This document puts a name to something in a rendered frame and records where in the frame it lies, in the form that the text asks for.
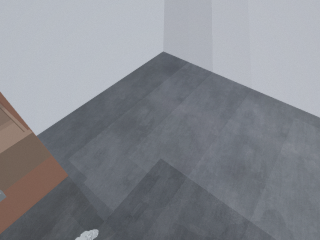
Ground cabinet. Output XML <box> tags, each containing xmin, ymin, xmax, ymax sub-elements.
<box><xmin>0</xmin><ymin>92</ymin><xmax>69</xmax><ymax>234</ymax></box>

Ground drawer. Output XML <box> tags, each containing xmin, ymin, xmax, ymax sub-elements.
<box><xmin>0</xmin><ymin>104</ymin><xmax>51</xmax><ymax>192</ymax></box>

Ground robot left hand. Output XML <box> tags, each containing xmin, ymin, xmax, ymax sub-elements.
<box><xmin>75</xmin><ymin>229</ymin><xmax>99</xmax><ymax>240</ymax></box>

